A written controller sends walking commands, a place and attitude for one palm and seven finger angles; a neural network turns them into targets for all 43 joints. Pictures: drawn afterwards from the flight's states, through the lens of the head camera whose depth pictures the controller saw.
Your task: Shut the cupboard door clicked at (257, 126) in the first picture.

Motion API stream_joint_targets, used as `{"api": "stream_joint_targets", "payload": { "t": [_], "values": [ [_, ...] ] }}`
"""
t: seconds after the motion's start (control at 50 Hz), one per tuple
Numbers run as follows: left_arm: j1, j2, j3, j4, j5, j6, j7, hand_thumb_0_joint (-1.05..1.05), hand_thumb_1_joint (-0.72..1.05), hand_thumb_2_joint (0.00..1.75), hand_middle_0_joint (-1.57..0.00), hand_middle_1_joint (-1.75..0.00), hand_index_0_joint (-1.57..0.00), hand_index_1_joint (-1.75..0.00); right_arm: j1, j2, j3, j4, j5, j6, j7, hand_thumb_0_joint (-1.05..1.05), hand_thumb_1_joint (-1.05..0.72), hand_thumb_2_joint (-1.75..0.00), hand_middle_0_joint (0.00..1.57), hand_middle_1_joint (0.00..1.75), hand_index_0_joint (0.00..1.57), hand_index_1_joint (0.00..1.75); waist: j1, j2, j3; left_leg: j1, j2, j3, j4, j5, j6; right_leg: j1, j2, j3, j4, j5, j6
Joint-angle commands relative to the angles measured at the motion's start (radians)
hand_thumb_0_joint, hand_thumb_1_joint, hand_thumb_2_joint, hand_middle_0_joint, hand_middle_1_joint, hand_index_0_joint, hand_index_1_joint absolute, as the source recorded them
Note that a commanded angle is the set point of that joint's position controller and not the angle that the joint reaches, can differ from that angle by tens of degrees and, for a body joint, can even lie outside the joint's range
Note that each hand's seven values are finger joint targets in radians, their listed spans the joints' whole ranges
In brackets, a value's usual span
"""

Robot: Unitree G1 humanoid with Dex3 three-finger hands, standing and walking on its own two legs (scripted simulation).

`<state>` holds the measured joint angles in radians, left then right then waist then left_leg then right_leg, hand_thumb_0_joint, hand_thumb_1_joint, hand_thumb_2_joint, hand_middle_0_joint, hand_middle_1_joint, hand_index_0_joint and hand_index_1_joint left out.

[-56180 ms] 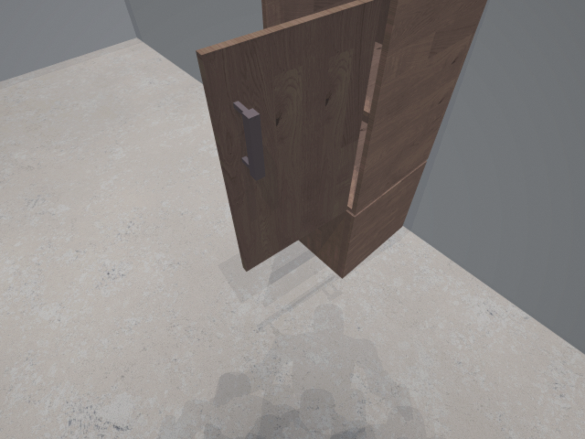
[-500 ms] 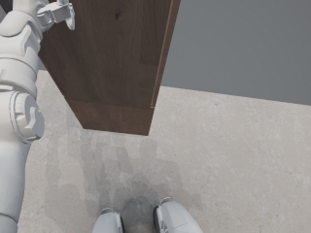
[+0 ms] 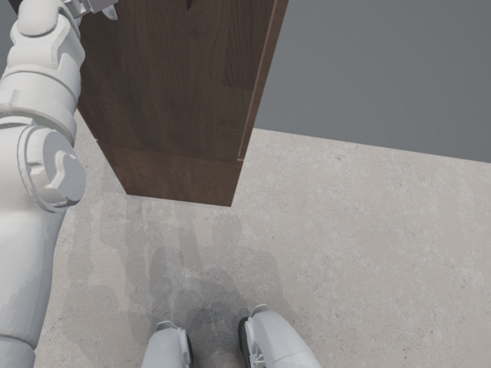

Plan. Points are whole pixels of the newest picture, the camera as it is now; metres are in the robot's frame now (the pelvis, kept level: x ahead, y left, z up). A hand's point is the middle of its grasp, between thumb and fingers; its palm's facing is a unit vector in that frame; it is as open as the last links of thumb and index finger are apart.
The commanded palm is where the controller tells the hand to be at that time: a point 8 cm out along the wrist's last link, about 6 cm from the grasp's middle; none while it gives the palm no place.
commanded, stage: pull the fist back off the door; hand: left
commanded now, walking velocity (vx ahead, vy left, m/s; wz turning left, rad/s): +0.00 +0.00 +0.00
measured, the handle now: out of the picture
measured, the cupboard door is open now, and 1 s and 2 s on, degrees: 0 0 0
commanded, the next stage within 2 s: draw the hand back to the body in 0.72 s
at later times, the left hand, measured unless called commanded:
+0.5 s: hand out of the picture +0.60 +0.06 +0.17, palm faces +0.08 -1.00 +0.00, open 2.9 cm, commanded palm +0.55 +0.11 +0.16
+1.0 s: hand (119, 21) +0.54 +0.07 +0.18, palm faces +0.10 -1.00 -0.01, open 3.1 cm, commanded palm +0.48 +0.13 +0.18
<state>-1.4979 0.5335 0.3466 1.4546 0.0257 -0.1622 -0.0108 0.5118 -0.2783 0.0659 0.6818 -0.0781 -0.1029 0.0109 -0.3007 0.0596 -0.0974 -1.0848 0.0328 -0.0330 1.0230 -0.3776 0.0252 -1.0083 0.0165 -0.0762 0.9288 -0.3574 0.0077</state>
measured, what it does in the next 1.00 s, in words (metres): shifts its weight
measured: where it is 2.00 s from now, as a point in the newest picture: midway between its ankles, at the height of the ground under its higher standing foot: outside the picture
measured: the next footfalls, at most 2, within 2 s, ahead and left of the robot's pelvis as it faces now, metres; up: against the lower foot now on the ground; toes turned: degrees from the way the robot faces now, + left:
none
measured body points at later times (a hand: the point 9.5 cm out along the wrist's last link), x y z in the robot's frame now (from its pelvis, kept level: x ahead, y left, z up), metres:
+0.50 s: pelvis +0.01 +0.00 +0.02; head +0.14 +0.00 +0.45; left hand +0.59 +0.12 +0.17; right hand -0.08 -0.24 -0.08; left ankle +0.05 +0.10 -0.67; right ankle +0.04 -0.13 -0.67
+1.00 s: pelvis +0.06 -0.03 +0.05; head +0.12 -0.05 +0.49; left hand +0.53 +0.12 +0.18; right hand +0.11 -0.29 -0.08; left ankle +0.05 +0.10 -0.67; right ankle +0.04 -0.13 -0.67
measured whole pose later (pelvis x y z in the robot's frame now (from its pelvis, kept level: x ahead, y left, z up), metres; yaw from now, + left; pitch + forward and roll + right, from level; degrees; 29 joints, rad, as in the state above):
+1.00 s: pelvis +0.06 -0.03 +0.05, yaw -1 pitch +13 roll +0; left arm -0.80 0.20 0.27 0.93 -0.07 -0.29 0.08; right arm 0.37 -0.26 -0.02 0.61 -0.01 0.02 0.04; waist -0.10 0.06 -0.12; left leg -0.59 0.04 0.03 0.74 -0.37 -0.01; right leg -0.58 0.03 -0.01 0.74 -0.39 -0.03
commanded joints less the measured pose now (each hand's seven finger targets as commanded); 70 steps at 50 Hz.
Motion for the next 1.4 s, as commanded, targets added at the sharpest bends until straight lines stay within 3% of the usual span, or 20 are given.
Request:
{"api": "stream_joint_targets", "payload": {
  "t": [0.0, 0.06, 0.14, 0.2, 0.44, 0.5, 0.54, 0.58, 0.64, 0.72, 0.82, 0.9, 0.96, 1.08, 1.14, 1.18, 1.2, 1.32, 1.34, 1.38],
  "values": [
    [-0.634, 0.129, 0.002, -0.231, 0.109, -0.094, 0.291, 0.0, 0.9, 0.9, -1.3, -1.5, -1.3, -1.5, 0.234, -0.193, -0.086, -0.005, -0.036, -0.006, 0.041, 0.0, -0.9, -0.9, 0.2, 0.3, 0.2, 0.3, -0.106, 0.153, -0.422, 0.46, 0.009, -0.102, -0.161, -0.054, -0.001, -0.009, 0.023, 0.017, -0.134, -0.026, -0.009],
    [-0.646, 0.125, -0.056, -0.211, 0.159, -0.126, 0.261, 0.0, 0.9, 0.9, -1.3, -1.5, -1.3, -1.5, 0.226, -0.199, -0.094, -0.005, -0.032, 0.003, 0.057, 0.0, -0.9, -0.9, 0.2, 0.3, 0.2, 0.3, -0.114, 0.196, -0.417, 0.493, 0.005, -0.101, -0.171, -0.074, -0.005, -0.022, 0.021, 0.021, -0.141, -0.038, -0.02],
    [-0.621, 0.107, -0.054, -0.175, 0.107, -0.109, 0.196, 0.0, 0.9, 0.9, -1.3, -1.5, -1.3, -1.5, 0.215, -0.205, -0.098, -0.018, -0.015, 0.014, 0.049, 0.0, -0.9, -0.9, 0.2, 0.3, 0.2, 0.3, -0.098, 0.17, -0.427, 0.517, 0.0, -0.111, -0.193, -0.08, -0.006, 0.015, 0.024, 0.019, -0.153, -0.029, -0.026],
    [-0.566, 0.137, -0.009, -0.174, 0.064, -0.106, 0.173, 0.0, 0.9, 0.9, -1.3, -1.5, -1.3, -1.5, 0.22, -0.205, -0.095, -0.027, -0.013, 0.013, 0.042, 0.0, -0.9, -0.9, 0.2, 0.3, 0.2, 0.3, -0.067, 0.135, -0.45, 0.515, -0.005, -0.104, -0.203, -0.039, -0.004, 0.079, 0.025, 0.018, -0.16, -0.007, -0.026],
    [-0.295, 0.0, -0.031, -0.35, 0.009, -0.185, 0.179, 0.0, 0.9, 0.9, -1.3, -1.5, -1.3, -1.5, 0.196, -0.178, -0.124, -0.04, 0.001, 0.036, 0.058, 0.0, -0.9, -0.9, 0.2, 0.3, 0.2, 0.3, 0.027, 0.072, -0.485, 0.613, -0.006, -0.041, -0.226, 0.172, -0.008, 0.246, 0.038, 0.017, -0.2, 0.118, -0.025],
    [-0.214, 0.002, -0.009, -0.457, -0.013, -0.224, 0.177, 0.0, 0.9, 0.9, -1.3, -1.5, -1.3, -1.5, 0.186, -0.168, -0.133, -0.051, 0.006, 0.047, 0.055, 0.0, -0.9, -0.9, 0.2, 0.3, 0.2, 0.3, 0.071, 0.063, -0.536, 0.662, -0.01, -0.019, -0.228, 0.285, -0.011, 0.343, 0.041, 0.019, -0.2, 0.216, -0.028],
    [-0.132, -0.042, -0.024, -0.506, -0.018, -0.237, 0.174, 0.0, 0.9, 0.9, -1.3, -1.5, -1.3, -1.5, 0.164, -0.157, -0.139, -0.06, 0.011, 0.056, 0.058, 0.0, -0.9, -0.9, 0.2, 0.3, 0.2, 0.3, 0.099, 0.073, -0.543, 0.689, -0.015, -0.005, -0.232, 0.349, -0.014, 0.383, 0.046, 0.02, -0.201, 0.289, -0.028],
    [-0.076, -0.098, -0.063, -0.526, -0.023, -0.233, 0.171, 0.0, 0.9, 0.9, -1.3, -1.5, -1.3, -1.5, 0.146, -0.148, -0.142, -0.062, 0.019, 0.065, 0.057, 0.0, -0.9, -0.9, 0.2, 0.3, 0.2, 0.3, 0.098, 0.042, -0.5, 0.69, -0.015, 0.006, -0.239, 0.368, -0.012, 0.406, 0.048, 0.02, -0.207, 0.328, -0.026],
    [-0.04, -0.117, -0.065, -0.554, -0.043, -0.22, 0.173, 0.0, 0.9, 0.9, -1.3, -1.5, -1.3, -1.5, 0.121, -0.141, -0.145, -0.061, 0.03, 0.077, 0.048, 0.0, -0.9, -0.9, 0.2, 0.3, 0.2, 0.3, 0.101, -0.008, -0.454, 0.675, -0.022, 0.024, -0.251, 0.374, -0.005, 0.459, 0.046, 0.029, -0.224, 0.385, -0.02],
    [-0.042, -0.108, -0.06, -0.597, -0.042, -0.232, 0.176, 0.0, 0.9, 0.9, -1.3, -1.5, -1.3, -1.5, 0.094, -0.129, -0.145, -0.055, 0.037, 0.079, 0.035, 0.0, -0.9, -0.9, 0.2, 0.3, 0.2, 0.3, 0.107, -0.016, -0.463, 0.698, -0.032, 0.035, -0.251, 0.422, -0.001, 0.51, 0.038, 0.043, -0.218, 0.472, -0.016],
    [0.041, -0.167, -0.099, -0.56, -0.054, -0.223, 0.143, 0.0, 0.9, 0.9, -1.3, -1.5, -1.3, -1.5, 0.059, -0.114, -0.142, -0.063, 0.047, 0.088, 0.031, 0.0, -0.9, -0.9, 0.2, 0.3, 0.2, 0.3, 0.119, -0.047, -0.44, 0.697, -0.04, 0.048, -0.252, 0.465, 0.002, 0.548, 0.031, 0.052, -0.217, 0.56, -0.013],
    [0.334, -0.095, -0.011, -0.652, -0.087, -0.192, 0.099, 0.0, 0.9, 0.9, -1.3, -1.5, -1.3, -1.5, 0.017, -0.112, -0.143, -0.127, 0.065, 0.105, 0.024, 0.0, -0.9, -0.9, 0.2, 0.3, 0.2, 0.3, 0.224, -0.077, -0.493, 0.68, -0.052, 0.077, -0.285, 0.504, 0.007, 0.73, 0.024, 0.066, -0.221, 0.689, -0.018],
    [0.433, -0.155, -0.07, -0.844, -0.109, -0.168, 0.064, 0.0, 0.9, 0.9, -1.3, -1.5, -1.3, -1.5, -0.047, -0.097, -0.14, -0.174, 0.085, 0.108, 0.021, 0.0, -0.9, -0.9, 0.2, 0.3, 0.2, 0.3, 0.237, -0.093, -0.465, 0.703, -0.054, 0.092, -0.31, 0.504, 0.012, 0.783, 0.016, 0.066, -0.241, 0.765, -0.01],
    [0.535, -0.2, -0.141, -1.11, -0.17, -0.089, 0.015, 0.0, 0.9, 0.9, -1.3, -1.5, -1.3, -1.5, -0.163, -0.086, -0.127, -0.199, 0.113, 0.093, -0.012, 0.0, -0.9, -0.9, 0.2, 0.3, 0.2, 0.3, 0.237, -0.099, -0.359, 0.772, -0.056, 0.091, -0.368, 0.401, 0.019, 0.801, 0.007, 0.069, -0.317, 0.693, 0.004],
    [0.603, -0.164, -0.124, -1.17, -0.184, -0.057, -0.007, 0.0, 0.9, 0.9, -1.3, -1.5, -1.3, -1.5, -0.213, -0.082, -0.116, -0.195, 0.119, 0.083, -0.033, 0.0, -0.9, -0.9, 0.2, 0.3, 0.2, 0.3, 0.255, -0.072, -0.315, 0.795, -0.058, 0.087, -0.395, 0.361, 0.019, 0.802, -0.001, 0.072, -0.342, 0.627, 0.003],
    [0.64, -0.159, -0.125, -1.189, -0.195, -0.032, -0.025, 0.0, 0.9, 0.9, -1.3, -1.5, -1.3, -1.5, -0.249, -0.081, -0.106, -0.2, 0.122, 0.076, -0.045, 0.0, -0.9, -0.9, 0.2, 0.3, 0.2, 0.3, 0.26, -0.107, -0.287, 0.796, -0.061, 0.081, -0.411, 0.307, 0.02, 0.798, -0.006, 0.078, -0.367, 0.558, 0.007],
    [0.656, -0.139, -0.113, -1.214, -0.201, -0.025, -0.032, 0.0, 0.9, 0.9, -1.3, -1.5, -1.3, -1.5, -0.263, -0.082, -0.102, -0.204, 0.125, 0.074, -0.052, 0.0, -0.9, -0.9, 0.2, 0.3, 0.2, 0.3, 0.266, -0.073, -0.268, 0.804, -0.062, 0.082, -0.418, 0.302, 0.021, 0.798, -0.01, 0.084, -0.377, 0.534, 0.006],
    [0.823, -0.143, -0.112, -1.283, -0.25, 0.043, -0.091, 0.0, 0.9, 0.9, -1.16, -1.35, -1.16, -1.35, -0.366, -0.077, -0.078, -0.234, 0.144, 0.049, -0.072, 0.0, -0.9, -0.9, 0.2, 0.3, 0.2, 0.3, 0.3, -0.098, -0.184, 0.821, -0.059, 0.068, -0.468, 0.225, 0.015, 0.786, -0.015, 0.077, -0.426, 0.359, -0.004],
    [0.876, -0.118, -0.187, -1.362, -0.153, 0.02, -0.03, 0.0, 0.9, 0.9, -1.13, -1.32, -1.13, -1.32, -0.391, -0.051, -0.074, -0.241, 0.14, 0.056, -0.079, 0.0, -0.9, -0.9, 0.2, 0.3, 0.2, 0.3, 0.289, -0.079, -0.126, 0.841, -0.059, 0.067, -0.514, 0.201, 0.01, 0.771, -0.039, 0.107, -0.472, 0.316, 0.005],
    [0.987, -0.128, -0.176, -1.389, -0.139, 0.03, 0.023, 0.0, 0.9, 0.9, -1.08, -1.26, -1.08, -1.26, -0.411, -0.056, -0.069, -0.241, 0.133, 0.067, -0.086, 0.0, -0.9, -0.9, 0.2, 0.3, 0.2, 0.3, 0.298, -0.106, -0.092, 0.86, -0.053, 0.059, -0.544, 0.182, 0.013, 0.785, -0.034, 0.093, -0.501, 0.257, 0.004]
  ]
}}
